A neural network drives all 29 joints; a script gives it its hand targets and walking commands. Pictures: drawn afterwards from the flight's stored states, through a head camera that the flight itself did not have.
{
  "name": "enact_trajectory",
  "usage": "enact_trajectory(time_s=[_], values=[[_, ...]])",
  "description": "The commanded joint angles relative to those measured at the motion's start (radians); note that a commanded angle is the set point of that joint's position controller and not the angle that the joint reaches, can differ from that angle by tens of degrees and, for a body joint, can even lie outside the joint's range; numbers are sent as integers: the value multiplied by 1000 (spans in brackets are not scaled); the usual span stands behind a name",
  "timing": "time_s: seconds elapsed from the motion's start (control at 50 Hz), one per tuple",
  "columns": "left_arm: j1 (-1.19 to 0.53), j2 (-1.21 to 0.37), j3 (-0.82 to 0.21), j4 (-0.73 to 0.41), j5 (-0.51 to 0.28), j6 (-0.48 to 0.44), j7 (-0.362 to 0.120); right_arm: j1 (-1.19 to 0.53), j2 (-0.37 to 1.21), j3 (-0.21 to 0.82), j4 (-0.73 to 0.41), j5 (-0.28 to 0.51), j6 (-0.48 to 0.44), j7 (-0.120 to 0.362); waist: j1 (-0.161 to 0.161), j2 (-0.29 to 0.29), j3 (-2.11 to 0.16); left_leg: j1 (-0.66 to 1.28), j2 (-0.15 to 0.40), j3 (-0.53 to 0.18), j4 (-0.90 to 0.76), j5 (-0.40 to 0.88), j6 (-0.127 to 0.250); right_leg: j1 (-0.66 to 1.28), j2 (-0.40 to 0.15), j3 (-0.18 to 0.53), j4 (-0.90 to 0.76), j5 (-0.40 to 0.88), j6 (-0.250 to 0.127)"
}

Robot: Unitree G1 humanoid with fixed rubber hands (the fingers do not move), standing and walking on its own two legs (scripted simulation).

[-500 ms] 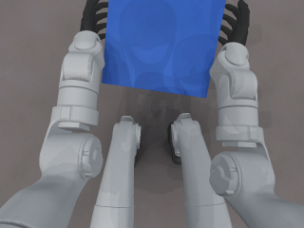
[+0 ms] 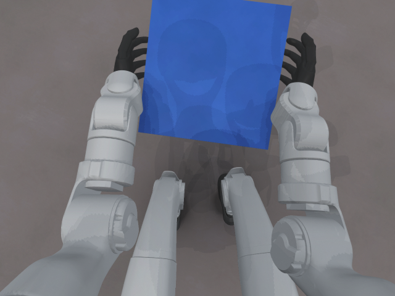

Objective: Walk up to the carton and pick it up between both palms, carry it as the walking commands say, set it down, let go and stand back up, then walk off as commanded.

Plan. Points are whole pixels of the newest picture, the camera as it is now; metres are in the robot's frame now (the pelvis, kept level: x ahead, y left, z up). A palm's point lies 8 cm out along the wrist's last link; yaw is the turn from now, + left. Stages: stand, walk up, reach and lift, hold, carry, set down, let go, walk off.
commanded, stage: reach and lift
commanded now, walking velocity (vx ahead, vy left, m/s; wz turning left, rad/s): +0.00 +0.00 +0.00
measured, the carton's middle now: (210, 81) +0.49 -0.03 -0.13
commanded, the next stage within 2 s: none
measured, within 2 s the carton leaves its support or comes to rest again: neither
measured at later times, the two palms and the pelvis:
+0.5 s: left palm (89, 53) +0.45 +0.13 +0.08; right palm (363, 58) +0.43 -0.18 +0.10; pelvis +0.06 -0.01 +0.07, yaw +0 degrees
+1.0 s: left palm (78, 24) +0.46 +0.12 +0.13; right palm out of the picture +0.43 -0.19 +0.14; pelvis +0.14 +0.01 +0.13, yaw +0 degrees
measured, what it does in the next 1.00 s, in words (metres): rises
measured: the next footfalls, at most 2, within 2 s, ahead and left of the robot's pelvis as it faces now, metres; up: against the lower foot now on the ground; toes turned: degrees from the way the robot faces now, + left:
none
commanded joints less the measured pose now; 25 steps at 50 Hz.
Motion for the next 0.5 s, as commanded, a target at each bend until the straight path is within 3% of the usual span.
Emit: enact_trajectory(time_s=[0.0,0.08,0.14,0.2,0.24,0.3,0.36,0.4,0.44,0.48], values=[[-648,-1163,-651,-240,-248,-131,-396,-536,1058,784,-15,189,13,573,-34,31,-2337,484,-59,11,-219,303,5,607,75,-14,-158,343,-11],[-583,-1169,-642,-209,-227,-145,-395,-498,1059,796,-13,169,-4,569,-29,23,-2228,483,-60,2,-273,290,8,624,70,-10,-200,336,-9],[-594,-1163,-631,-204,-214,-154,-399,-462,1072,771,48,144,-7,572,-30,29,-2114,460,-55,-3,-315,226,7,607,64,-7,-239,273,-9],[-558,-1178,-591,-120,-187,-152,-405,-419,1096,720,129,110,-8,581,-31,27,-1940,430,-45,-7,-370,140,10,569,59,-11,-282,191,-10],[-494,-1204,-514,2,-139,-142,-408,-400,1105,649,219,79,-8,590,-17,36,-1719,374,-39,-9,-418,49,16,505,50,-8,-325,103,-11],[-359,-1210,-294,218,-15,-124,-413,-328,1103,468,396,-17,6,604,-1,22,-1261,245,-27,-6,-493,-103,36,415,29,17,-419,-71,-19],[-306,-1132,-91,339,99,-115,-433,-292,1032,240,537,-122,27,620,-17,16,-959,177,-10,-11,-543,-275,57,361,14,33,-497,-276,-33],[-325,-1111,-105,300,91,-119,-443,-279,1017,199,543,-127,31,622,-31,16,-951,270,4,-14,-565,-217,59,408,9,35,-533,-237,-40],[-294,-1119,-156,253,60,-122,-443,-217,1024,218,518,-107,28,620,-41,42,-989,391,6,-8,-587,-17,54,485,9,17,-549,-25,-44],[-301,-1103,-179,182,32,-133,-447,-162,1064,231,506,-101,28,621,-38,31,-1013,461,2,-2,-610,64,55,550,10,17,-576,63,-40]])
